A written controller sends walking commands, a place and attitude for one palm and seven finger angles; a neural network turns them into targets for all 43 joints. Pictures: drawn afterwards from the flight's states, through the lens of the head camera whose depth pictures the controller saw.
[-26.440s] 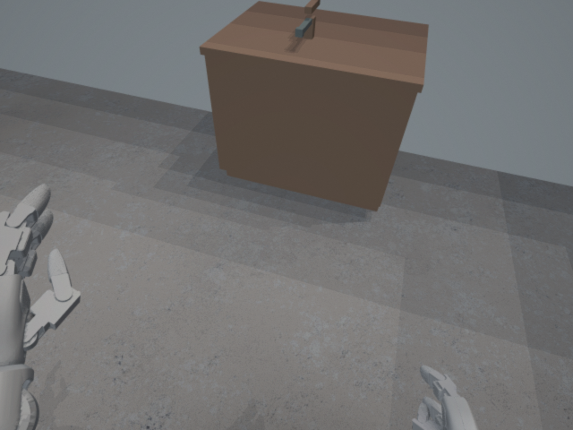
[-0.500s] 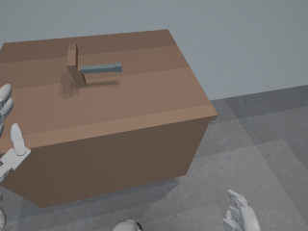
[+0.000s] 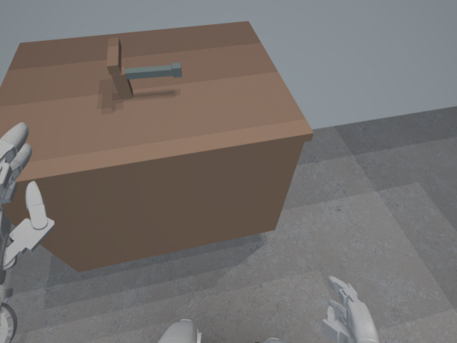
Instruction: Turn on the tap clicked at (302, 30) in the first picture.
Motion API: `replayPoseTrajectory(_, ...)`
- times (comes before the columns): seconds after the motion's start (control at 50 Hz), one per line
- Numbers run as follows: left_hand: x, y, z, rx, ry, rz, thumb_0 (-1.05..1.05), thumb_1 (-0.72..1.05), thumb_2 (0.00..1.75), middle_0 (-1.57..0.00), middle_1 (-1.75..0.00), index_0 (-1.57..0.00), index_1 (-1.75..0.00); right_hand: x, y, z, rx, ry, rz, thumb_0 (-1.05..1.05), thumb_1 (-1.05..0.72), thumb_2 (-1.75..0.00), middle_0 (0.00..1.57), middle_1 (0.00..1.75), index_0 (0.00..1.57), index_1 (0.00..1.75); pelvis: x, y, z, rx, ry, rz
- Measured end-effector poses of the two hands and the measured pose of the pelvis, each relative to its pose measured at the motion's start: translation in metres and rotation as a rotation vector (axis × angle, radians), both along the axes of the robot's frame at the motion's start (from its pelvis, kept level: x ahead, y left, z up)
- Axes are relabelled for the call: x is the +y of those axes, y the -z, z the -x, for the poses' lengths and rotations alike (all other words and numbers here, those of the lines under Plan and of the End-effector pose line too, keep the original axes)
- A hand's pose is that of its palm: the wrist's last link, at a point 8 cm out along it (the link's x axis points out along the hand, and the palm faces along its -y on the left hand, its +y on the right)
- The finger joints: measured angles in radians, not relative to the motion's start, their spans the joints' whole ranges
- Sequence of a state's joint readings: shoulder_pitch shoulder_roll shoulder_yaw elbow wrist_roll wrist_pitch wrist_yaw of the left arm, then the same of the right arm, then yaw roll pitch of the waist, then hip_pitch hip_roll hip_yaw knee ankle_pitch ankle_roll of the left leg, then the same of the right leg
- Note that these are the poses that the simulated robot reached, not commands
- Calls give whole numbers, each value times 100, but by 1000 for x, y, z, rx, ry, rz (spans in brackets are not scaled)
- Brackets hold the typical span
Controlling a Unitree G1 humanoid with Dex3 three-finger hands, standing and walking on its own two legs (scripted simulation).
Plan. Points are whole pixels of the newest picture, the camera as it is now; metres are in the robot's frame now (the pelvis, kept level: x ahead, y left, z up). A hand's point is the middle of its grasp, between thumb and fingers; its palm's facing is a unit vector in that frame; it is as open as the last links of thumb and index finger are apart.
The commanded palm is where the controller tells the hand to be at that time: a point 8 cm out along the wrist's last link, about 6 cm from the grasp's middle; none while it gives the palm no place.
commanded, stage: stop stepping back and stand still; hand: left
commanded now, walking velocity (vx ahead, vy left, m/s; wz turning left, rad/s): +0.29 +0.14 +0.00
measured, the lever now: (176, 70) +0.77 +0.21 +0.02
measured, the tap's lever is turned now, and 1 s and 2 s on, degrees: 86 86 86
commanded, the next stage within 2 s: stand and check the lever's angle in 1.70 s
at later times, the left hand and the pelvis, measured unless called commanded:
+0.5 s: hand out of the picture +0.09 +0.23 +0.17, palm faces +0.47 -0.81 -0.35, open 7.4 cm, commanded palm +0.03 +0.27 +0.19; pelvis -0.10 -0.02 -0.01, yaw +4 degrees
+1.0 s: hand out of the picture +0.09 +0.20 +0.17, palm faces +0.40 -0.84 -0.36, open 7.4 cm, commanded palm +0.03 +0.24 +0.19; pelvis -0.12 -0.04 +0.00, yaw +2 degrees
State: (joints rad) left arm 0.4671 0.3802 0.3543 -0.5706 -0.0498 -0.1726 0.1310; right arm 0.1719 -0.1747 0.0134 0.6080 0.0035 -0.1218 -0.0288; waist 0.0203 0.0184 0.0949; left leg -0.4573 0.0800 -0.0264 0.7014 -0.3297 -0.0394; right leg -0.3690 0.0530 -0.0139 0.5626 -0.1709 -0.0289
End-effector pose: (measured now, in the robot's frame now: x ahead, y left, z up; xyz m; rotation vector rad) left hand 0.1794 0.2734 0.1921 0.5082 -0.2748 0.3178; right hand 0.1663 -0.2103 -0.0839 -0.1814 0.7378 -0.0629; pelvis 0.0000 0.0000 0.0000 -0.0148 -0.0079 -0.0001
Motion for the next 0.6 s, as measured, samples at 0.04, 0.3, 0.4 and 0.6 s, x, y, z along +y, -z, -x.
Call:
replayPoseTrajectory(0.04, -7, 3, 13, 23, 10, 12, 1, 90, 90, -21, -30, -21, -30, -8, 0, 16, 23, 19, 3, 1, -91, -89, 20, 30, 20, 30, -4, -2, 13, 2, -4, -21)
replayPoseTrajectory(0.3, 11, 6, 93, -6, -78, 24, 2, 89, 90, -22, -30, -21, -30, -47, -12, 109, -9, 116, 106, 1, -91, -89, 20, 30, 20, 30, -6, 0, 74, -33, -48, -58)
replayPoseTrajectory(0.4, 10, -1, 117, -30, -135, 10, 1, 89, 90, -21, -30, -21, -30, -45, 5, 128, 27, 75, 49, 1, -91, -90, 20, 30, 20, 30, -16, 1, 81, -41, -74, -35)
replayPoseTrajectory(0.6, -12, 16, 139, -3, -51, 99, 1, 89, 90, -21, -30, -21, -30, -35, -2, 136, 15, 41, 55, 1, -91, -89, 20, 30, 20, 30, -18, 1, 117, -44, -45, -32)
